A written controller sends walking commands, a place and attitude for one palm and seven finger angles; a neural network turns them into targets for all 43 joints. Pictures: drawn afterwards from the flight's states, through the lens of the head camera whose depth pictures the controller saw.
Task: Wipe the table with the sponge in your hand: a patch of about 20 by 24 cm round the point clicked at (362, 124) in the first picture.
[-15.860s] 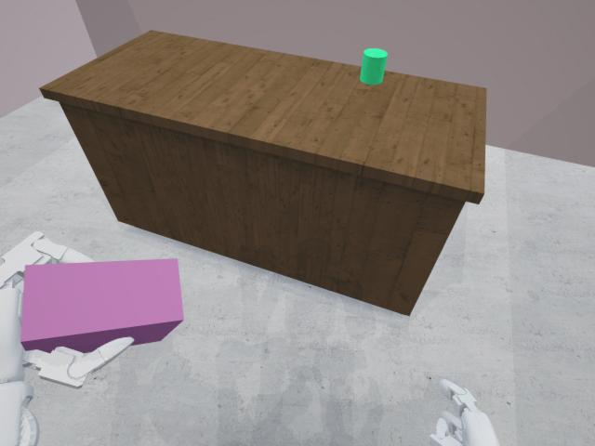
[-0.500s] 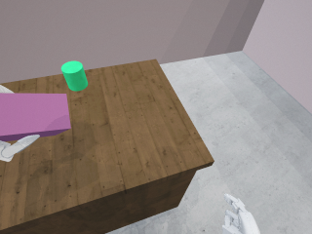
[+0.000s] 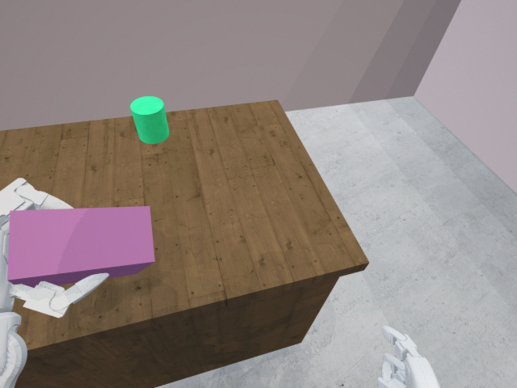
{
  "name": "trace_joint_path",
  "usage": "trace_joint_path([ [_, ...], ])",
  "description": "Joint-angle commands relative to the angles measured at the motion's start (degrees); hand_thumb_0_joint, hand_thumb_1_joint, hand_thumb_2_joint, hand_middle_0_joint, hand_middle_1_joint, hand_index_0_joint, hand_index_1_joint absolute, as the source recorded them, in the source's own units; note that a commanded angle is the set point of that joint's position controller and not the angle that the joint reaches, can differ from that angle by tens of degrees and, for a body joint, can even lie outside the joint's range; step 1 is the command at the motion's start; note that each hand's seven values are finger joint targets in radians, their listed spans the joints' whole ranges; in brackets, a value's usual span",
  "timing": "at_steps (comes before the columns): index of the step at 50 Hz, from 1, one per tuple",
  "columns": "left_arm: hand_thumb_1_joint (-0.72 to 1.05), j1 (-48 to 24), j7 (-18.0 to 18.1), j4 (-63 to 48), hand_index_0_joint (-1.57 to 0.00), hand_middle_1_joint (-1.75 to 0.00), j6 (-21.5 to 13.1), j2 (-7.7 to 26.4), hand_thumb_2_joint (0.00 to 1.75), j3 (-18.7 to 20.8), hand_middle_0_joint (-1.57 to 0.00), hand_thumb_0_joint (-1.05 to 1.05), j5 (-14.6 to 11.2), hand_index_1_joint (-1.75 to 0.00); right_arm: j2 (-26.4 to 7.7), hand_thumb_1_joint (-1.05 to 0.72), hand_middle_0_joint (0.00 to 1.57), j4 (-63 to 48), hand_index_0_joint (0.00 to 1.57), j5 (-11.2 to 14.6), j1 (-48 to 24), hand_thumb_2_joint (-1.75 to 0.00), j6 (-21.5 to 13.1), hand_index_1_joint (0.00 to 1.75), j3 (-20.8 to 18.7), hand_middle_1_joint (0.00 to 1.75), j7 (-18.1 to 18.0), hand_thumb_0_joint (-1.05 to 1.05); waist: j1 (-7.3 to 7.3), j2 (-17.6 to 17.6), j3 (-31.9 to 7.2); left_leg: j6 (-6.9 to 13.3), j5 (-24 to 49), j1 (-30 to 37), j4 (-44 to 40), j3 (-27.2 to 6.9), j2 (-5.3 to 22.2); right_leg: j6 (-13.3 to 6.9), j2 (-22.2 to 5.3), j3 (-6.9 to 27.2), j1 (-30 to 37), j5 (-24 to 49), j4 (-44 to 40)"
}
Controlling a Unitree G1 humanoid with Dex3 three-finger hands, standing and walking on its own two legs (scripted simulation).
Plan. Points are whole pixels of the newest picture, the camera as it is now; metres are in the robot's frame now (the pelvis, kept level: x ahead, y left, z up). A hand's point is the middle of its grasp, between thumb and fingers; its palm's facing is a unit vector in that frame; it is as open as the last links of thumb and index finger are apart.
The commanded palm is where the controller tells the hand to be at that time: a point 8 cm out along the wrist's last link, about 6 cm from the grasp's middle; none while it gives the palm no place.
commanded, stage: come to a stop and stand still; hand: left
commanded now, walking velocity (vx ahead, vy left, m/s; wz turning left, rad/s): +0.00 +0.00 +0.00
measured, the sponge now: (105, 246) +0.23 +0.22 +0.14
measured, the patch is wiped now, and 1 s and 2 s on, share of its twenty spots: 0.00 0.00 0.00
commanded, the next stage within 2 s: look again from close up in 0.30 s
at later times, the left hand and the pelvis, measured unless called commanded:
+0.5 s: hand (38, 257) +0.20 +0.27 +0.16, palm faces +0.40 -0.86 -0.30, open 10.0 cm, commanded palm +0.15 +0.30 +0.18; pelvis -0.01 +0.02 +0.00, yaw +0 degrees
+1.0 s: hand (74, 241) +0.22 +0.24 +0.17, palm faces +0.36 -0.88 -0.30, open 10.0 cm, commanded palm +0.17 +0.27 +0.18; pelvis -0.01 +0.00 +0.00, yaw -3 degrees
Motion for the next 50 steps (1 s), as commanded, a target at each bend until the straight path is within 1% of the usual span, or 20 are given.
trace_joint_path([
  [1,0.10,-6.53,0.74,-12.12,-1.20,-1.60,-2.91,11.25,1.30,6.73,-1.20,0.00,-0.39,-1.60,-7.46,-0.90,0.20,-9.21,0.20,0.32,-4.30,-0.90,-2.75,0.30,-2.84,0.30,-0.54,0.00,-1.11,4.17,-5.89,-0.37,-3.75,-1.67,-7.46,-7.84,5.50,0.10,-5.47,7.55,2.77,-1.81,-6.09],
  [2,0.10,-6.28,0.77,-12.53,-1.20,-1.60,-2.69,12.40,1.30,7.71,-1.20,0.00,-0.47,-1.60,-8.06,-0.90,0.20,-9.28,0.20,0.44,-5.49,-0.90,-2.68,0.30,-3.02,0.30,-0.53,0.00,-1.37,6.34,-6.35,-0.34,-4.25,-0.53,-8.13,-8.61,5.73,0.03,-5.11,7.86,2.01,-2.37,-5.52],
  [3,0.10,-6.02,0.57,-12.93,-1.20,-1.60,-2.86,10.57,1.30,6.56,-1.20,0.00,-0.45,-1.60,-7.20,-0.90,0.20,-9.28,0.20,0.25,-4.76,-0.90,-2.53,0.30,-2.75,0.30,-0.52,0.00,-1.22,6.17,-6.54,-0.39,-3.86,-1.83,-8.55,-8.78,6.09,0.21,-5.02,6.61,3.55,-1.23,-5.05],
  [7,0.10,-4.85,0.45,-14.37,-1.20,-1.60,-2.61,11.91,1.30,7.88,-1.20,0.00,-0.86,-1.60,-7.41,-0.90,0.20,-9.52,0.20,0.41,-6.08,-0.90,-2.77,0.30,-2.89,0.30,-0.27,0.00,-1.36,7.10,-8.08,-0.68,-1.83,-0.20,-8.54,-9.18,6.04,0.20,-4.86,7.01,3.93,0.43,-4.33],
  [8,0.10,-4.44,0.27,-13.84,-1.20,-1.60,-2.52,10.02,1.30,6.49,-1.20,0.00,-0.96,-1.60,-6.95,-0.90,0.20,-9.67,0.20,0.26,-5.58,-0.90,-2.65,0.30,-2.62,0.30,-0.31,0.00,-1.23,6.70,-7.27,-0.90,-1.88,-1.35,-9.09,-9.44,6.31,0.35,-4.76,6.33,4.33,0.46,-4.27],
  [12,0.10,-4.71,0.23,-12.92,-1.20,-1.60,-1.94,10.91,1.30,7.28,-1.20,0.00,-1.12,-1.60,-7.40,-0.90,0.20,-9.53,0.20,0.50,-6.32,-0.90,-2.64,0.30,-2.91,0.30,-0.36,0.00,-1.44,5.94,-7.11,-1.13,-2.25,-0.10,-8.97,-9.31,6.12,0.32,-4.86,7.16,3.30,-0.39,-5.31],
  [14,0.10,-5.54,0.09,-13.23,-1.20,-1.60,-1.82,9.29,1.30,5.67,-1.20,0.00,-1.06,-1.60,-7.05,-0.90,0.20,-9.90,0.20,0.51,-6.10,-0.90,-2.51,0.30,-2.72,0.30,-0.42,0.00,-1.25,5.11,-6.51,-1.22,-2.68,-0.95,-9.45,-9.33,6.39,0.54,-4.77,6.70,3.74,-0.39,-5.27],
  [17,0.10,-6.46,0.28,-14.56,-1.20,-1.60,-1.65,10.65,1.30,6.45,-1.20,0.00,-0.82,-1.60,-7.51,-0.90,0.20,-9.79,0.20,0.71,-6.71,-0.90,-2.56,0.30,-2.93,0.30,-0.54,0.00,-1.54,7.28,-7.26,-1.29,-3.32,-0.29,-9.99,-9.96,6.46,0.51,-4.55,6.95,4.03,-1.02,-4.80],
  [19,0.10,-6.35,0.22,-14.71,-1.20,-1.60,-1.64,9.23,1.30,5.40,-1.20,0.00,-0.77,-1.60,-6.96,-0.90,0.20,-9.98,0.20,0.70,-6.19,-0.90,-2.57,0.30,-2.75,0.30,-0.55,0.00,-1.28,6.44,-6.87,-1.43,-3.31,-1.43,-10.39,-10.18,6.78,0.62,-4.49,6.42,4.88,-0.41,-4.50],
  [22,0.10,-5.35,0.44,-15.54,-1.20,-1.60,-1.44,11.37,1.30,7.18,-1.20,0.00,-0.66,-1.60,-7.17,-0.90,0.20,-9.89,0.20,0.88,-6.74,-0.90,-2.66,0.30,-2.93,0.30,-0.67,0.00,-1.45,7.24,-8.02,-1.61,-2.10,-0.57,-9.91,-10.06,6.49,0.54,-4.74,6.71,5.42,-0.01,-4.62],
  [24,0.10,-5.04,0.16,-16.33,-1.20,-1.60,-1.58,9.99,1.30,6.07,-1.20,0.00,-0.84,-1.60,-6.84,-0.90,0.20,-10.13,0.20,0.81,-6.30,-0.90,-2.75,0.30,-2.77,0.30,-0.67,0.00,-1.35,7.66,-7.40,-1.77,-0.99,-1.19,-9.90,-10.06,6.73,0.52,-4.82,6.44,5.54,0.98,-4.50],
  [27,0.10,-2.69,0.07,-15.24,-1.20,-1.60,-1.05,11.58,1.30,7.98,-1.20,0.00,-1.16,-1.60,-6.97,-0.90,0.20,-10.08,0.20,0.95,-6.56,-0.90,-2.64,0.30,-2.94,0.30,-0.85,0.00,-1.58,6.94,-8.07,-1.92,-0.02,0.55,-9.22,-9.50,6.41,0.41,-5.28,7.24,4.87,0.95,-5.70],
  [29,0.10,-2.22,-0.28,-15.00,-1.20,-1.60,-0.92,10.13,1.30,7.01,-1.20,0.00,-1.51,-1.60,-6.63,-0.90,0.20,-10.35,0.20,0.91,-6.08,-0.90,-2.58,0.30,-2.85,0.30,-1.03,0.00,-1.49,5.41,-7.87,-1.85,1.36,0.06,-8.63,-9.00,6.31,0.44,-5.51,7.33,5.31,2.47,-6.15],
  [32,0.10,-1.75,-0.29,-14.55,-1.20,-1.60,-0.34,11.21,1.30,7.92,-1.20,0.00,-1.53,-1.60,-6.94,-0.90,0.20,-10.40,0.20,1.16,-6.55,-0.90,-2.48,0.30,-2.92,0.30,-1.31,0.00,-1.80,6.36,-7.77,-1.91,1.17,1.48,-8.69,-9.03,6.36,0.30,-5.65,8.00,3.97,1.20,-7.03],
  [34,0.10,-1.92,-0.54,-14.57,-1.20,-1.60,-0.18,9.49,1.30,6.55,-1.20,0.00,-1.69,-1.60,-6.82,-0.90,0.20,-10.83,0.20,1.08,-6.12,-0.90,-2.34,0.30,-2.74,0.30,-1.49,0.00,-1.74,5.10,-7.53,-1.79,1.35,0.77,-8.84,-9.02,6.52,0.40,-5.64,7.78,4.50,1.59,-7.18],
  [37,0.10,-1.29,-0.36,-14.22,-1.20,-1.60,0.73,10.80,1.30,7.83,-1.20,0.00,-1.59,-1.60,-6.98,-0.90,0.20,-10.80,0.20,1.16,-6.61,-0.90,-2.15,0.30,-2.76,0.30,-1.88,0.00,-1.80,4.62,-8.46,-1.59,1.84,2.28,-8.44,-8.60,6.26,0.35,-5.82,8.56,4.51,1.74,-7.99],
  [38,0.10,-1.67,-0.66,-14.30,-1.20,-1.60,0.71,8.90,1.30,6.33,-1.20,0.00,-1.68,-1.60,-6.39,-0.90,0.20,-10.81,0.20,1.02,-6.29,-0.90,-2.01,0.30,-2.55,0.30,-1.96,0.00,-1.76,3.74,-8.43,-1.60,1.97,2.55,-8.50,-8.22,6.83,0.43,-5.47,8.17,4.17,2.02,-7.72],
  [42,0.10,-5.45,-0.71,-16.25,-1.20,-1.60,1.23,10.29,1.30,7.24,-1.20,0.00,-1.40,-1.60,-6.37,-0.90,0.20,-11.40,0.20,1.18,-7.39,-0.90,-1.49,0.30,-2.79,0.30,-2.12,0.00,-1.86,6.15,-8.57,-1.84,0.12,4.03,-9.71,-8.38,9.07,0.50,-3.81,9.24,1.59,1.57,-5.42],
  [44,0.10,-6.38,-0.86,-15.34,-1.20,-1.60,1.62,8.45,1.30,5.75,-1.20,0.00,-1.13,-1.60,-5.81,-0.90,0.20,-11.81,0.20,0.94,-7.42,-0.90,-1.08,0.30,-2.51,0.30,-2.19,0.00,-1.69,6.84,-7.59,-1.28,-3.39,2.59,-11.23,-8.72,10.43,0.66,-3.28,8.52,1.35,-0.15,-4.63],
  [50,0.10,-5.91,-0.84,-15.65,-1.20,-1.60,3.35,8.06,1.30,5.44,-1.20,0.00,-0.49,-1.60,-5.21,-0.90,0.20,-12.77,0.20,0.84,-7.59,-0.90,0.32,0.30,-1.98,0.30,-2.32,0.00,-1.93,7.80,-6.40,-0.10,-8.69,1.24,-11.12,-7.91,11.11,0.00,-2.84,8.73,0.86,-1.78,-5.60],
])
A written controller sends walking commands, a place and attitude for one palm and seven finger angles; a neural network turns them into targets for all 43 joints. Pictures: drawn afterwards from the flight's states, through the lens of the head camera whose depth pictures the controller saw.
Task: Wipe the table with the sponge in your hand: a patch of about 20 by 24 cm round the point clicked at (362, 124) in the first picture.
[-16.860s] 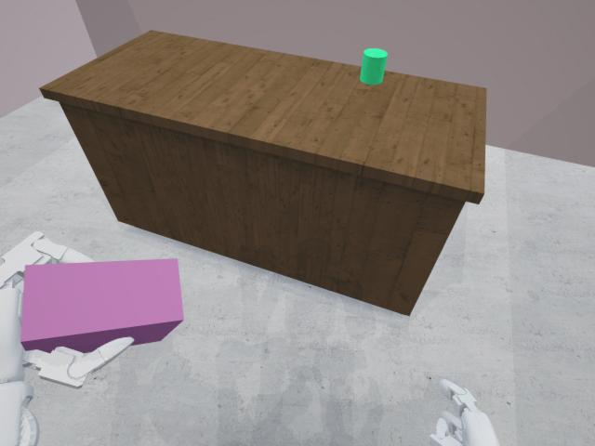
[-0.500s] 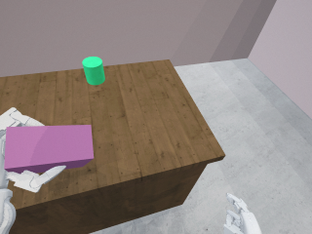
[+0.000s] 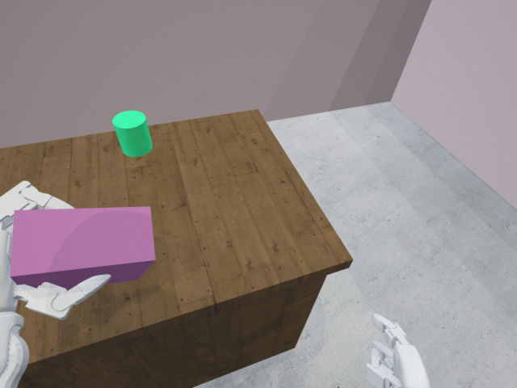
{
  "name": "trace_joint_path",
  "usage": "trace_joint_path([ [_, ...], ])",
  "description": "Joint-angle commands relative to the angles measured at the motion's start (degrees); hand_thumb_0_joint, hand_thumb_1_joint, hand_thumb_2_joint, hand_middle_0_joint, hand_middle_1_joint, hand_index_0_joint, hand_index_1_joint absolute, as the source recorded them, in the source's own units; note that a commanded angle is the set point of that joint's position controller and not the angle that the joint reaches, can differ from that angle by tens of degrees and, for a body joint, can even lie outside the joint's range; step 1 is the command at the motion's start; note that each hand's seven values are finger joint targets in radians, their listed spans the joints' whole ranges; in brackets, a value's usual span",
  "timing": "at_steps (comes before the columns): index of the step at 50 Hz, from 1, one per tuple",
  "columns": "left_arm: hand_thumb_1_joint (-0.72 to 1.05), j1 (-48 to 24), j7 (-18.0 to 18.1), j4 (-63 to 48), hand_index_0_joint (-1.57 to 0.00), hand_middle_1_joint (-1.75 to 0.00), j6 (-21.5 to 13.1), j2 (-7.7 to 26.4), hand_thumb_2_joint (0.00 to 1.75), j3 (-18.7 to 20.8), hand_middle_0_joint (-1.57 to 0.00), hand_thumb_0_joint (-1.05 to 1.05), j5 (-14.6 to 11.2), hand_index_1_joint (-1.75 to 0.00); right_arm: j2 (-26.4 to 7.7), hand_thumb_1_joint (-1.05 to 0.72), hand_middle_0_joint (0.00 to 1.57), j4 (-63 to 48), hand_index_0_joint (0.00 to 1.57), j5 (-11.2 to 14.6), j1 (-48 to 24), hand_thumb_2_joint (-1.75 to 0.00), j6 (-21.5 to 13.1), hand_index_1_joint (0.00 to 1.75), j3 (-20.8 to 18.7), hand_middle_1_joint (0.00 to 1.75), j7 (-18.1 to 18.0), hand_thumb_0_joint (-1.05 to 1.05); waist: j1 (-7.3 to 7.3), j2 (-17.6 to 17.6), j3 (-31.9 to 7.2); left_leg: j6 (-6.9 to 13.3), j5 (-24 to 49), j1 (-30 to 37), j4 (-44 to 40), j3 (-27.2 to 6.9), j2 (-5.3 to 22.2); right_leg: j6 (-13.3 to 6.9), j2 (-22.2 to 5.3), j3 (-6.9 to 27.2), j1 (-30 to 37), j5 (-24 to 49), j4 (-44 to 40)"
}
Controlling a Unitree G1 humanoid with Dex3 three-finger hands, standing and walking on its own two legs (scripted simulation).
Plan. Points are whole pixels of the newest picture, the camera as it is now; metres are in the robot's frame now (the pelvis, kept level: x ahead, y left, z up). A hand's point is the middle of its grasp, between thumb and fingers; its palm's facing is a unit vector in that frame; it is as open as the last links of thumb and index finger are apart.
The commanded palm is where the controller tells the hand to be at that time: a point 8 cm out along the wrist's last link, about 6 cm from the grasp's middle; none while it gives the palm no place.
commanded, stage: shuffle to correct the standing spot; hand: left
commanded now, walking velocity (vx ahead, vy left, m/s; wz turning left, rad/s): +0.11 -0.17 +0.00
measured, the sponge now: (107, 249) +0.23 +0.21 +0.15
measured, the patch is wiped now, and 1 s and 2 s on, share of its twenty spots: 0.00 0.00 0.00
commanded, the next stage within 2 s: come to a stop and stand still in 0.52 s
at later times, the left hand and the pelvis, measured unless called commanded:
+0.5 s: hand (139, 236) +0.25 +0.18 +0.16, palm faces +0.32 -0.88 -0.35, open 10.1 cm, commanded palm +0.19 +0.22 +0.18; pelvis +0.03 -0.06 +0.00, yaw -1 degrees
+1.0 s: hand (82, 220) +0.25 +0.24 +0.18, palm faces +0.47 -0.77 -0.44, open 10.1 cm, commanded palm +0.17 +0.23 +0.18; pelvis +0.01 -0.05 +0.00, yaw +0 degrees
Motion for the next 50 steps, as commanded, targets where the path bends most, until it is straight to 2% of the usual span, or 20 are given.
trace_joint_path([
  [1,0.10,-5.63,0.82,-13.72,-1.20,-1.60,-2.67,9.65,1.30,5.18,-1.20,0.00,0.31,-1.60,-7.66,-0.90,0.20,-10.03,0.20,0.05,-5.85,-0.90,-2.32,0.30,-2.87,0.30,-0.71,0.00,-1.28,7.45,-4.75,0.17,-8.78,-0.72,-7.85,-10.13,9.81,0.03,-4.15,6.20,0.82,-3.12,-4.15],
  [6,0.10,-2.44,0.56,-14.86,-1.20,-1.60,-1.62,10.23,1.30,6.25,-1.20,0.00,-0.44,-1.60,-7.46,-0.90,0.20,-10.55,0.20,0.14,-5.61,-0.90,-1.32,0.30,-2.79,0.30,-1.04,0.00,-1.59,6.08,-7.08,0.08,-0.07,1.99,-3.62,-7.51,9.28,-0.61,-4.78,7.19,1.59,2.68,-4.16],
  [7,0.10,-1.60,0.51,-15.06,-1.20,-1.60,-1.43,11.78,1.30,7.49,-1.20,0.00,-0.70,-1.60,-7.62,-0.90,0.20,-10.43,0.20,0.23,-5.70,-0.90,-1.19,0.30,-2.81,0.30,-1.19,0.00,-1.69,6.09,-7.27,-0.02,1.41,2.49,-3.41,-7.52,9.19,-0.71,-4.75,6.95,1.72,3.52,-3.85],
  [8,0.10,-1.29,0.40,-14.77,-1.20,-1.60,-1.16,10.26,1.30,6.46,-1.20,0.00,-0.87,-1.60,-7.33,-0.90,0.20,-10.50,0.20,0.24,-5.70,-0.90,-1.04,0.30,-2.67,0.30,-1.30,0.00,-1.79,5.75,-7.15,0.05,2.58,2.61,-2.74,-6.97,9.30,-0.69,-4.83,6.95,1.78,4.51,-3.70],
  [12,0.10,-0.56,0.30,-14.60,-1.20,-1.60,-0.21,12.12,1.30,7.84,-1.20,0.00,-1.32,-1.60,-7.69,-0.90,0.20,-10.51,0.20,0.43,-5.84,-0.90,-0.44,0.30,-2.71,0.30,-1.75,0.00,-1.95,4.25,-7.01,0.17,1.84,3.08,-0.67,-5.28,8.52,-1.09,-5.71,8.60,1.47,4.72,-5.26],
  [16,0.10,-0.39,0.34,-14.46,-1.20,-1.60,0.73,10.96,1.30,6.84,-1.20,0.00,-1.45,-1.60,-7.58,-0.90,0.20,-10.60,0.20,0.51,-5.34,-0.90,0.12,0.30,-2.56,0.30,-2.11,0.00,-2.14,1.66,-6.29,0.34,-1.54,2.36,2.47,-3.39,7.17,-1.57,-7.09,11.07,1.08,1.67,-8.38],
  [21,0.10,-0.56,0.59,-15.78,-1.20,-1.60,1.31,11.19,1.30,6.61,-1.20,0.00,-1.50,-1.60,-7.76,-0.90,0.20,-10.37,0.20,0.60,-5.26,-0.90,0.54,0.30,-2.39,0.30,-2.58,0.00,-2.36,2.37,-6.15,0.52,-2.13,2.99,3.26,-2.89,6.61,-1.87,-7.62,11.22,0.96,-0.29,-9.72],
  [22,0.10,-0.51,0.62,-16.47,-1.20,-1.60,1.25,12.63,1.30,7.51,-1.20,0.00,-1.53,-1.60,-8.03,-0.90,0.20,-10.19,0.20,0.76,-5.66,-0.90,0.58,0.30,-2.49,0.30,-2.71,0.00,-2.41,4.27,-6.50,0.65,-1.28,4.33,2.16,-3.07,6.93,-1.83,-7.26,10.75,0.75,0.55,-9.11],
  [32,0.10,1.80,0.44,-14.84,-1.20,-1.60,2.14,11.96,1.30,7.48,-1.20,0.00,-1.36,-1.60,-8.27,-0.90,0.20,-9.85,0.20,0.77,-5.93,-0.90,1.83,0.30,-2.64,0.30,-2.74,0.00,-2.48,3.35,-6.91,0.76,5.97,4.18,3.14,-2.54,7.33,-0.53,-7.00,9.06,6.20,14.58,-6.80],
  [36,0.10,2.93,0.47,-14.58,-1.20,-1.60,2.23,10.48,1.30,6.77,-1.20,0.00,-0.97,-1.60,-8.59,-0.90,0.20,-9.87,0.20,0.67,-6.40,-0.90,2.22,0.30,-2.58,0.30,-2.22,0.00,-2.14,2.96,-7.26,0.58,8.22,3.80,4.28,-2.54,6.44,2.38,-8.32,9.47,8.63,22.91,-8.13],
  [39,0.10,3.32,0.60,-14.81,-1.20,-1.60,1.91,10.71,1.30,6.75,-1.20,0.00,-0.78,-1.60,-8.79,-0.90,0.20,-9.70,0.20,0.57,-6.89,-0.90,2.31,0.30,-2.54,0.30,-2.23,0.00,-1.98,3.57,-7.51,0.71,8.69,4.47,2.20,-3.46,6.56,2.81,-8.30,8.55,8.73,21.30,-8.31],
  [41,0.10,3.29,0.63,-14.20,-1.20,-1.60,1.99,10.59,1.30,6.78,-1.20,0.00,-0.72,-1.60,-8.86,-0.90,0.20,-9.73,0.20,0.57,-6.86,-0.90,2.40,0.30,-2.59,0.30,-2.29,0.00,-1.83,1.62,-7.44,0.84,7.64,4.48,2.03,-3.54,6.43,3.39,-8.46,8.68,8.64,19.63,-9.33],
  [42,0.10,2.72,0.73,-14.93,-1.20,-1.60,1.91,11.89,1.30,7.35,-1.20,0.00,-0.65,-1.60,-9.00,-0.90,0.20,-9.39,0.20,0.65,-7.00,-0.90,2.39,0.30,-2.64,0.30,-2.40,0.00,-1.88,2.69,-7.63,0.84,8.10,5.35,1.24,-3.83,6.53,2.88,-8.52,8.38,8.10,18.70,-9.21],
  [43,0.10,2.28,0.69,-14.85,-1.20,-1.60,1.85,10.44,1.30,6.20,-1.20,0.00,-0.66,-1.60,-8.95,-0.90,0.20,-9.52,0.20,0.50,-6.90,-0.90,2.33,0.30,-2.57,0.30,-2.48,0.00,-1.99,3.47,-7.58,0.83,7.77,5.35,0.50,-4.12,6.65,2.67,-8.31,8.18,7.96,16.83,-9.23],
  [44,0.10,-52.09,1.07,-24.06,-1.20,-1.60,-3.37,51.46,1.30,37.76,-1.20,0.00,7.99,-1.60,-8.67,-0.90,0.20,-6.41,0.20,-1.30,6.63,-0.90,-1.78,0.30,-6.23,0.30,-2.89,0.00,-1.23,-10.51,4.71,-1.59,4.22,1.62,4.94,8.50,2.36,14.36,-2.14,6.57,-3.39,25.98,-16.36],
  [45,0.10,-23.26,-1.64,4.90,-1.20,-1.60,-2.83,21.07,1.30,17.34,-1.20,0.00,4.06,-1.60,-5.59,-0.90,0.20,-6.15,0.20,-2.39,-0.86,-0.90,-1.83,0.30,-4.47,0.30,-2.31,0.00,-0.09,-8.95,-8.29,0.16,3.86,-0.15,1.90,3.46,-1.23,8.96,-5.03,8.32,11.08,35.38,-6.40],
  [46,0.10,-9.74,-1.82,7.27,-1.20,-1.60,-3.41,14.50,1.30,12.16,-1.20,0.00,3.27,-1.60,-8.79,-0.90,0.20,-9.85,0.20,-1.21,-1.61,-0.90,-2.54,0.30,-5.44,0.30,-1.83,0.00,2.23,-1.65,-5.18,-0.73,4.39,0.86,1.35,4.32,1.02,10.10,-6.71,12.78,11.59,41.01,-7.05],
  [47,0.10,-3.75,-2.06,3.78,-1.20,-1.60,-4.49,5.74,1.30,3.89,-1.20,0.00,1.13,-1.60,-8.10,-0.90,0.20,-8.55,0.20,-0.60,-3.11,-0.90,-2.42,0.30,-4.83,0.30,-0.61,0.00,1.19,7.64,-9.95,0.37,5.95,2.43,-1.07,3.39,2.33,7.43,-7.76,10.01,15.56,35.04,-2.50],
  [48,0.10,-4.98,-1.44,-2.98,-1.20,-1.60,-5.23,7.36,1.30,3.93,-1.20,0.00,1.74,-1.60,-9.29,-0.90,0.20,-9.34,0.20,-0.75,-2.28,-0.90,-2.02,0.30,-5.07,0.30,0.08,0.00,0.84,8.23,-11.14,0.64,5.97,1.94,-1.40,2.30,3.44,6.93,-7.36,10.55,16.19,27.08,-2.47],
  [50,0.10,-4.34,-0.32,-9.47,-1.20,-1.60,-5.79,6.28,1.30,1.03,-1.20,0.00,2.01,-1.60,-8.30,-0.90,0.20,-9.74,0.20,-0.80,-3.99,-0.90,-2.38,0.30,-4.27,0.30,0.88,0.00,1.19,1.83,-9.77,0.79,4.48,1.88,-1.28,0.49,3.37,6.85,-6.63,10.66,13.61,15.36,-5.59],
])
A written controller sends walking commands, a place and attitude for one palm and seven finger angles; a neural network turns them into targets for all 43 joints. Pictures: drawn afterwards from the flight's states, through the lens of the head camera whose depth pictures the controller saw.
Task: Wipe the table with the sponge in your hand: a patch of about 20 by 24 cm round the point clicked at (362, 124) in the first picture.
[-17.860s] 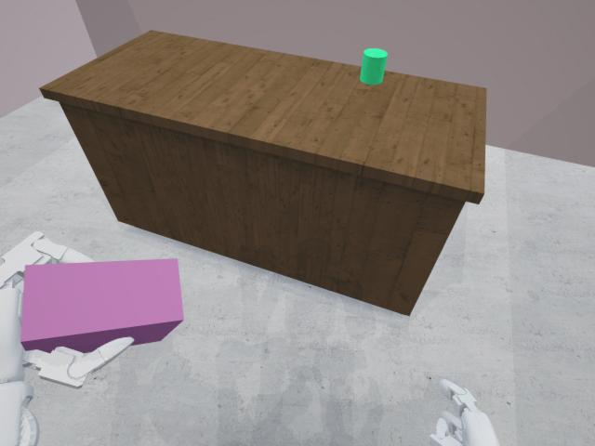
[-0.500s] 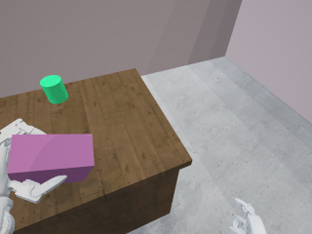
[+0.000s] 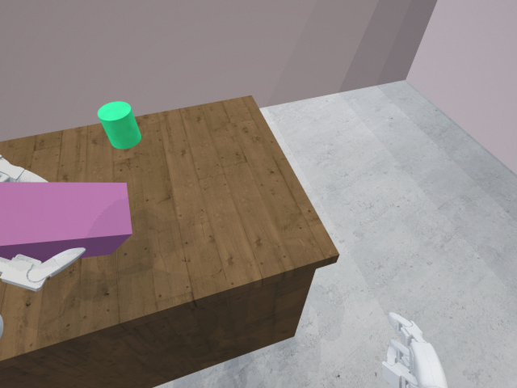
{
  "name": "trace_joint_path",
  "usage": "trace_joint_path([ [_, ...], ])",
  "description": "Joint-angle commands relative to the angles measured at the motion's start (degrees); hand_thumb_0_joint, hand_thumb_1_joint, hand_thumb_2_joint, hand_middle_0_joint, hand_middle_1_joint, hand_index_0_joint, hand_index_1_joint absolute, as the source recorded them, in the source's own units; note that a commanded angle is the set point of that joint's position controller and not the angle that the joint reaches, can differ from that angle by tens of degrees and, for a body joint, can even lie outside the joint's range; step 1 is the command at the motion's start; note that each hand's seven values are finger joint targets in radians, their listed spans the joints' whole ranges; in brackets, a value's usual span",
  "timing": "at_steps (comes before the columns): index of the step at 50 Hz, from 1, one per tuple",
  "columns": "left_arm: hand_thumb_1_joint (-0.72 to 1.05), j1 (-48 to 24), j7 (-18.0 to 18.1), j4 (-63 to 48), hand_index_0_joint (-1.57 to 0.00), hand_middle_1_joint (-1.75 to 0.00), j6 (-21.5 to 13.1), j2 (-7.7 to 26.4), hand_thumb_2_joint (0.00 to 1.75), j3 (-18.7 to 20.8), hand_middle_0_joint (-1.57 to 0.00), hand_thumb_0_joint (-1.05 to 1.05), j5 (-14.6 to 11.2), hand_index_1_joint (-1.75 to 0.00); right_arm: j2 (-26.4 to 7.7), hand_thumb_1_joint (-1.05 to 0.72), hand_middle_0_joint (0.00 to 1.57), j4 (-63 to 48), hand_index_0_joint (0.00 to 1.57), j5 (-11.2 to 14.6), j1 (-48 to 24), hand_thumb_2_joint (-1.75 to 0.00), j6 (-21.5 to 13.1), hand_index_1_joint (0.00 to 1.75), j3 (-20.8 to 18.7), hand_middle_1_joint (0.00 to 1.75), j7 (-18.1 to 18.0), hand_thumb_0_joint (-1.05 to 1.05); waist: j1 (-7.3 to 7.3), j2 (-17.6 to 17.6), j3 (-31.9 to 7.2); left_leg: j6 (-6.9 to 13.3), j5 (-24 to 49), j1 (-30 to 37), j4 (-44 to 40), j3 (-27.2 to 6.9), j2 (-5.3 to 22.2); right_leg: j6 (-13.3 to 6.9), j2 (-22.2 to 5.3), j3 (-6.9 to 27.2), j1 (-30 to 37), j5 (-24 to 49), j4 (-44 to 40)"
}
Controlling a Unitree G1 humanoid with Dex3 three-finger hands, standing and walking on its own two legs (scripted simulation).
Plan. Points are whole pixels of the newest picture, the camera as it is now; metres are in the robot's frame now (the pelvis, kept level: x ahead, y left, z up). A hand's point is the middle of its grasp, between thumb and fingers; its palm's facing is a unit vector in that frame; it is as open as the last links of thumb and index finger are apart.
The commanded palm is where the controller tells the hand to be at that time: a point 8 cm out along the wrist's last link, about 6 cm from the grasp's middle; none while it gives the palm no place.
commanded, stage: come to a stop and stand still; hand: left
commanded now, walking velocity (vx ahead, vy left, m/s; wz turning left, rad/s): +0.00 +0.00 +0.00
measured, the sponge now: (81, 223) +0.25 +0.26 +0.16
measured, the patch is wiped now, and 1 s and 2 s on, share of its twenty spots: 0.00 0.00 0.00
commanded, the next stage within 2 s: look again from close up in 1.46 s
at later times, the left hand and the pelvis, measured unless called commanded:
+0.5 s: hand out of the picture +0.20 +0.34 +0.16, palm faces +0.41 -0.84 -0.35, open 10.1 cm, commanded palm +0.14 +0.37 +0.18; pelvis -0.02 +0.09 +0.00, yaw +0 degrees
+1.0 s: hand (4, 233) +0.23 +0.34 +0.16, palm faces +0.37 -0.85 -0.38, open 10.1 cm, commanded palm +0.17 +0.37 +0.18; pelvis +0.01 +0.09 +0.00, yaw +1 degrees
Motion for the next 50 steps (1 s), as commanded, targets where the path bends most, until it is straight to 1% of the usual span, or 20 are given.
trace_joint_path([
  [1,0.10,5.28,1.58,-17.49,-1.20,-1.60,-5.16,2.55,1.30,-3.46,-1.20,0.00,0.24,-1.60,-5.51,-0.90,0.20,-9.28,0.20,-0.16,-3.47,-0.90,-4.10,0.30,-2.09,0.30,0.92,0.00,-0.79,-3.42,-12.14,2.59,3.08,-0.79,-0.33,-0.74,-1.88,9.19,-11.09,12.34,9.17,8.95,-4.86],
  [2,0.10,7.76,2.34,-17.42,-1.20,-1.60,-4.99,4.16,1.30,-1.83,-1.20,0.00,-0.04,-1.60,-5.42,-0.90,0.20,-8.57,0.20,0.17,-4.63,-0.90,-4.16,0.30,-1.81,0.30,0.86,0.00,-0.91,-4.08,-10.85,2.59,0.37,0.75,-0.28,-0.92,-1.74,7.84,-10.92,12.54,5.00,2.17,-6.43],
  [5,0.10,5.24,2.60,-19.03,-1.20,-1.60,-5.35,7.58,1.30,2.09,-1.20,0.00,-0.02,-1.60,-5.08,-0.90,0.20,-9.37,0.20,-0.45,-4.06,-0.90,-4.33,0.30,-1.31,0.30,-0.48,0.00,-1.75,-8.61,-7.46,2.34,-4.03,0.02,0.14,-2.82,-2.68,4.62,-11.75,14.25,-1.87,-16.06,-11.73],
  [6,0.10,4.13,2.57,-20.03,-1.20,-1.60,-5.58,8.09,1.30,2.71,-1.20,0.00,-0.03,-1.60,-5.11,-0.90,0.20,-9.33,0.20,-0.58,-3.97,-0.90,-4.58,0.30,-1.27,0.30,-0.89,0.00,-2.18,-7.16,-6.95,2.29,-4.19,0.82,-0.32,-3.41,-2.65,3.26,-11.80,14.37,-3.57,-18.39,-11.94],
  [7,0.10,2.08,2.87,-21.73,-1.20,-1.60,-5.94,10.61,1.30,4.93,-1.20,0.00,-0.02,-1.60,-5.45,-0.90,0.20,-8.63,0.20,-0.63,-4.85,-0.90,-4.61,0.30,-1.00,0.30,-1.25,0.00,-2.54,-2.38,-6.22,2.20,-5.24,2.04,-1.38,-3.76,-2.21,2.58,-11.23,14.00,-5.87,-19.75,-11.55],
  [8,0.10,1.31,2.67,-20.53,-1.20,-1.60,-6.18,8.06,1.30,3.01,-1.20,0.00,0.07,-1.60,-4.97,-0.90,0.20,-8.77,0.20,-0.78,-4.59,-0.90,-4.84,0.30,-0.80,0.30,-1.62,0.00,-2.91,-0.01,-5.40,2.54,-7.79,0.56,-3.27,-4.65,-1.57,2.62,-10.65,13.01,-5.64,-20.61,-10.49],
  [10,0.10,-0.28,2.58,-20.55,-1.20,-1.60,-6.77,7.44,1.30,2.56,-1.20,0.00,0.58,-1.60,-5.16,-0.90,0.20,-8.94,0.20,-0.80,-4.08,-0.90,-5.53,0.30,-0.71,0.30,-1.76,0.00,-2.63,4.33,-5.01,3.09,-11.93,-4.19,-7.48,-6.67,0.01,3.21,-8.21,11.27,-1.12,-17.89,-6.97],
  [14,0.10,-1.75,1.94,-20.42,-1.20,-1.60,-7.52,4.96,1.30,0.42,-1.20,0.00,1.80,-1.60,-5.23,-0.90,0.20,-8.53,0.20,-0.49,-4.08,-0.90,-7.22,0.30,-0.60,0.30,-0.98,0.00,-2.31,8.21,-5.89,4.24,-17.84,-11.35,-14.04,-10.24,4.29,3.96,-5.48,6.42,7.98,-6.92,4.18],
  [17,0.10,0.54,1.50,-20.12,-1.20,-1.60,-7.68,3.50,1.30,-0.50,-1.20,0.00,2.43,-1.60,-4.92,-0.90,0.20,-8.02,0.20,-0.36,-4.21,-0.90,-8.24,0.30,-0.66,0.30,0.06,0.00,-2.08,8.81,-6.35,4.05,-17.04,-11.73,-14.86,-10.43,5.42,4.21,-5.13,5.62,9.03,-3.67,6.72],
  [18,0.10,1.01,1.38,-19.51,-1.20,-1.60,-7.75,2.78,1.30,-1.21,-1.20,0.00,2.67,-1.60,-5.05,-0.90,0.20,-7.82,0.20,-0.59,-3.25,-0.90,-8.15,0.30,-0.69,0.30,0.28,0.00,-2.28,7.12,-5.72,3.95,-17.17,-12.67,-14.94,-11.31,5.76,4.21,-5.15,5.68,9.09,-3.76,6.72],
  [21,0.10,1.91,1.27,-19.35,-1.20,-1.60,-7.90,3.12,1.30,-0.53,-1.20,0.00,2.99,-1.60,-5.43,-0.90,0.20,-7.62,0.20,-0.70,-2.40,-0.90,-8.21,0.30,-1.08,0.30,0.89,0.00,-2.48,3.35,-5.10,3.11,-12.73,-12.16,-13.02,-10.90,5.11,4.01,-5.49,6.41,9.03,-2.19,4.42],
  [24,0.10,0.59,1.16,-18.36,-1.20,-1.60,-8.27,3.65,1.30,0.54,-1.20,0.00,3.09,-1.60,-5.15,-0.90,0.20,-7.25,0.20,-0.72,-2.58,-0.90,-8.00,0.30,-0.96,0.30,0.84,0.00,-2.65,3.33,-3.77,2.46,-14.74,-13.63,-14.35,-11.60,5.30,4.18,-5.20,6.35,9.41,-2.23,4.58],
  [28,0.10,-2.18,1.06,-18.88,-1.20,-1.60,-8.87,3.02,1.30,-0.11,-1.20,0.00,3.13,-1.60,-5.08,-0.90,0.20,-6.95,0.20,-1.03,-2.85,-0.90,-7.93,0.30,-0.75,0.30,0.68,0.00,-2.85,4.65,-4.45,1.44,-9.80,-10.54,-13.19,-10.74,4.23,4.01,-5.01,6.31,8.65,0.04,3.51],
  [31,0.10,-1.40,1.18,-20.90,-1.20,-1.60,-8.96,3.59,1.30,0.08,-1.20,0.00,2.90,-1.60,-5.00,-0.90,0.20,-7.39,0.20,-1.03,-2.69,-0.90,-7.97,0.30,-1.17,0.30,0.82,0.00,-2.78,3.80,-7.76,0.19,0.57,-4.64,-9.52,-9.39,3.23,3.51,-5.88,6.95,8.27,4.43,1.97],
  [32,0.10,-1.45,1.25,-22.29,-1.20,-1.60,-8.98,3.88,1.30,0.35,-1.20,0.00,2.91,-1.60,-4.80,-0.90,0.20,-7.17,0.20,-0.97,-3.63,-0.90,-8.01,0.30,-1.02,0.30,0.80,0.00,-2.94,5.54,-8.48,-0.73,3.63,-2.59,-9.32,-8.73,2.67,3.47,-5.66,6.77,7.63,5.17,1.92],
  [36,0.10,1.88,1.34,-21.99,-1.20,-1.60,-8.54,3.81,1.30,0.56,-1.20,0.00,2.34,-1.60,-5.10,-0.90,0.20,-7.66,0.20,-1.04,-2.95,-0.90,-7.12,0.30,-1.53,0.30,0.83,0.00,-2.79,3.83,-10.33,-1.29,12.23,-0.42,-6.68,-8.03,2.34,3.26,-6.26,6.79,8.50,8.74,1.23],
  [38,0.10,3.24,1.20,-21.68,-1.20,-1.60,-8.39,2.96,1.30,-0.02,-1.20,0.00,2.02,-1.60,-5.24,-0.90,0.20,-7.47,0.20,-1.13,-3.26,-0.90,-6.54,0.30,-1.29,0.30,0.77,0.00,-2.98,5.04,-9.64,-1.98,15.02,-0.10,-7.04,-7.86,2.04,3.31,-5.78,6.05,7.61,8.71,1.19],
  [39,0.10,3.80,1.31,-22.43,-1.20,-1.60,-8.27,4.20,1.30,1.21,-1.20,0.00,1.97,-1.60,-5.13,-0.90,0.20,-7.90,0.20,-0.96,-3.34,-0.90,-6.41,0.30,-1.62,0.30,0.68,0.00,-2.88,4.64,-10.64,-2.08,16.85,0.89,-6.22,-7.79,2.45,3.27,-6.18,6.14,8.04,9.83,1.25],
  [48,0.10,7.24,1.42,-23.14,-1.20,-1.60,-7.62,4.18,1.30,1.51,-1.20,0.00,0.80,-1.60,-5.37,-0.90,0.20,-8.46,0.20,-0.87,-4.00,-0.90,-4.86,0.30,-1.52,0.30,-0.36,0.00,-3.16,3.11,-12.15,-1.42,18.01,1.87,-4.76,-6.99,1.25,3.00,-6.87,6.77,8.92,14.29,-0.23],
  [50,0.10,6.87,1.55,-23.95,-1.20,-1.60,-7.51,4.71,1.30,1.63,-1.20,0.00,0.82,-1.60,-5.66,-0.90,0.20,-8.56,0.20,-0.76,-3.96,-0.90,-4.92,0.30,-1.75,0.30,-0.52,0.00,-3.15,4.64,-12.18,-1.45,18.10,2.23,-4.67,-7.01,1.31,2.87,-7.10,7.40,8.65,14.62,-0.19],
])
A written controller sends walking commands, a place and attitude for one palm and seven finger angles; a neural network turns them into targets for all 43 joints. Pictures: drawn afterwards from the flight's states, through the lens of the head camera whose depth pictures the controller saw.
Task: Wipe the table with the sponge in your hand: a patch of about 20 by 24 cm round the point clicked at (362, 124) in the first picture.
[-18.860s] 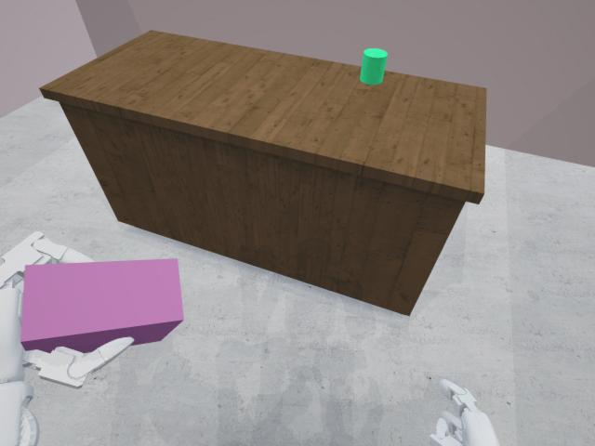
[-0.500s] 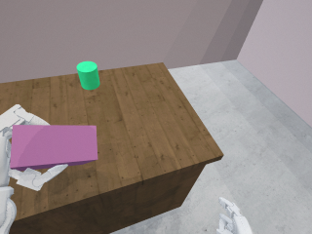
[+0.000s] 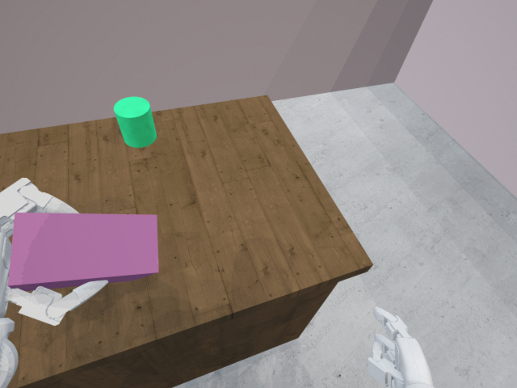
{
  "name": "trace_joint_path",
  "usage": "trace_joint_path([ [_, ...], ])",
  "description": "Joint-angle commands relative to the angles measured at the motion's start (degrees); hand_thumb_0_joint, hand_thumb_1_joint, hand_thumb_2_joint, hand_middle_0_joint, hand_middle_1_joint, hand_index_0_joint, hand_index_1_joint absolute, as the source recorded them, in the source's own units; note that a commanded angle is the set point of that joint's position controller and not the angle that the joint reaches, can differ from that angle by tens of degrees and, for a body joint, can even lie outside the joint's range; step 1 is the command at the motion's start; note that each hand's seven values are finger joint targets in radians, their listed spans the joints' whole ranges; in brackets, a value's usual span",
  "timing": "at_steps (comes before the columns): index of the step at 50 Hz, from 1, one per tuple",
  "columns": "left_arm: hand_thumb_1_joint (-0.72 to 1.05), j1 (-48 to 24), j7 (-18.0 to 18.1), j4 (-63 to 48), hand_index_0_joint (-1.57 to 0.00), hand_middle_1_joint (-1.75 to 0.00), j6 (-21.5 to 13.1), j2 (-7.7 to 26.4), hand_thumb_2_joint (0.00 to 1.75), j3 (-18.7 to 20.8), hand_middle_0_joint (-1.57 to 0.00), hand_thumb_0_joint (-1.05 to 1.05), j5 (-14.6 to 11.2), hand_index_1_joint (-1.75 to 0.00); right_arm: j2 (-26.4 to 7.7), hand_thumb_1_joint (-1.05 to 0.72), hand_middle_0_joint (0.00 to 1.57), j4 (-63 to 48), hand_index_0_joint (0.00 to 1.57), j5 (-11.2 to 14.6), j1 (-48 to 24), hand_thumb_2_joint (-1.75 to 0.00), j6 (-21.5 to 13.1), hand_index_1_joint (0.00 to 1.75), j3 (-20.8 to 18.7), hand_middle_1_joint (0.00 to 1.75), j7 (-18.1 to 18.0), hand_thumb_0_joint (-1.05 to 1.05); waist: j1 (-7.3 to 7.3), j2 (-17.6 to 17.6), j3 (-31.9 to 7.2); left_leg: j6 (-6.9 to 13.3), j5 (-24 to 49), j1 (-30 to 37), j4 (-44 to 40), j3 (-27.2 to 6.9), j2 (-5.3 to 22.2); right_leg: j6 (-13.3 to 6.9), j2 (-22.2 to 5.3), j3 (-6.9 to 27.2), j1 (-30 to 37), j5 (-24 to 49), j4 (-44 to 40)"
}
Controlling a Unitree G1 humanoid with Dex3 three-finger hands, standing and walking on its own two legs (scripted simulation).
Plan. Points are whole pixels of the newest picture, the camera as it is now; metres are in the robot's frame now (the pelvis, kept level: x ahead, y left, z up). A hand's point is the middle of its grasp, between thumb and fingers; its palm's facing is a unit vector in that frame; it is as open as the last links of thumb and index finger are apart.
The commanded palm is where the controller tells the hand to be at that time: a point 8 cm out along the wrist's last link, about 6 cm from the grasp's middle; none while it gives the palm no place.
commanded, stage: come to a stop and stand still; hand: left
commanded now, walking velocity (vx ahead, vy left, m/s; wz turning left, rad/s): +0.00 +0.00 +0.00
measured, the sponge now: (106, 252) +0.23 +0.21 +0.13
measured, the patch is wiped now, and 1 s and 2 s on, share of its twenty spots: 0.00 0.00 0.00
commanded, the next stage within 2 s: look again from close up in 0.46 s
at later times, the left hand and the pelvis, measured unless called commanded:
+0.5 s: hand (78, 257) +0.21 +0.22 +0.16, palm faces +0.35 -0.86 -0.38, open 10.1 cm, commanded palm +0.16 +0.26 +0.17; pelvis +0.00 -0.02 +0.00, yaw +0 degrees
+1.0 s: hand (75, 255) +0.22 +0.23 +0.15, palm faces +0.36 -0.86 -0.37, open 10.1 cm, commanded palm +0.16 +0.26 +0.17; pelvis +0.00 -0.02 +0.00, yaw +0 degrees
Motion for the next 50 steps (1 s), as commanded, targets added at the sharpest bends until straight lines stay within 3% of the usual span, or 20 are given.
trace_joint_path([
  [1,0.10,-2.93,1.48,-13.49,-1.20,-1.60,-3.26,8.83,1.30,5.71,-1.20,0.00,-0.64,-1.60,-8.00,-0.90,0.20,-8.79,0.20,0.28,-3.37,-0.90,-2.89,0.30,-3.18,0.30,-1.00,0.00,-0.21,7.28,-12.81,-6.01,19.07,1.68,-4.30,-7.10,8.00,-2.28,-3.05,2.85,7.32,15.80,0.60],
  [7,0.10,-2.56,1.81,-10.04,-1.20,-1.60,-2.17,8.63,1.30,5.66,-1.20,0.00,-0.95,-1.60,-7.95,-0.90,0.20,-8.33,0.20,0.40,-4.20,-0.90,-2.49,0.30,-3.05,0.30,-1.68,0.00,-0.34,4.86,-10.30,-4.52,10.69,0.15,-5.37,-6.61,7.09,-2.12,-3.46,4.69,5.52,12.90,-2.41],
  [8,0.10,-3.16,1.61,-9.67,-1.20,-1.60,-2.16,7.24,1.30,4.29,-1.20,0.00,-1.10,-1.60,-7.90,-0.90,0.20,-8.29,0.20,0.26,-3.87,-0.90,-2.33,0.30,-2.87,0.30,-1.67,0.00,-0.40,4.11,-10.35,-4.24,10.05,0.05,-5.40,-6.76,7.00,-2.17,-3.52,4.60,5.58,12.39,-2.74],
  [12,0.10,-5.28,1.80,-10.75,-1.20,-1.60,-1.98,8.49,1.30,4.71,-1.20,0.00,-0.73,-1.60,-8.02,-0.90,0.20,-8.26,0.20,0.41,-4.75,-0.90,-2.53,0.30,-2.85,0.30,-1.85,0.00,-0.37,5.75,-8.90,-3.73,6.00,-0.46,-6.48,-6.84,6.75,-2.10,-3.28,5.47,3.95,8.42,-3.94],
  [14,0.10,-5.67,1.79,-10.28,-1.20,-1.60,-1.97,7.91,1.30,3.99,-1.20,0.00,-0.70,-1.60,-7.96,-0.90,0.20,-8.44,0.20,0.37,-4.32,-0.90,-2.53,0.30,-2.85,0.30,-1.85,0.00,-0.32,4.66,-8.90,-3.44,4.67,-0.85,-6.54,-6.87,6.74,-2.05,-3.36,5.47,4.07,6.92,-4.40],
  [22,0.10,-2.49,2.02,-10.14,-1.20,-1.60,-1.65,8.97,1.30,5.74,-1.20,0.00,-0.82,-1.60,-7.94,-0.90,0.20,-8.25,0.20,0.40,-4.47,-0.90,-2.65,0.30,-2.94,0.30,-1.83,0.00,-0.26,5.09,-10.20,-3.35,5.93,-0.30,-6.45,-6.87,6.89,-2.07,-3.35,5.57,4.60,8.05,-4.17],
  [23,0.10,-2.79,1.84,-10.48,-1.20,-1.60,-1.75,7.68,1.30,4.55,-1.20,0.00,-0.91,-1.60,-7.89,-0.90,0.20,-8.30,0.20,0.37,-4.04,-0.90,-2.57,0.30,-2.86,0.30,-1.77,0.00,-0.35,4.42,-10.43,-3.39,6.24,-0.51,-6.44,-7.07,6.99,-2.09,-3.33,5.12,5.00,8.11,-3.86],
  [47,0.10,-3.59,2.03,-10.96,-1.20,-1.60,-0.89,8.47,1.30,4.69,-1.20,0.00,-0.65,-1.60,-8.07,-0.90,0.20,-7.96,0.20,0.54,-4.24,-0.90,-2.36,0.30,-2.86,0.30,-2.09,0.00,-0.47,6.08,-9.74,-3.60,7.35,-0.33,-7.50,-7.43,7.62,-2.10,-3.04,4.76,4.77,8.99,-3.22],
  [50,0.10,-4.06,1.83,-10.42,-1.20,-1.60,-0.79,8.02,1.30,4.40,-1.20,0.00,-0.95,-1.60,-7.83,-0.90,0.20,-8.24,0.20,0.49,-3.79,-0.90,-1.99,0.30,-2.82,0.30,-2.06,0.00,-0.50,4.54,-10.08,-4.21,9.01,0.28,-8.01,-8.18,8.84,-1.86,-2.59,3.73,4.56,8.97,-2.46],
])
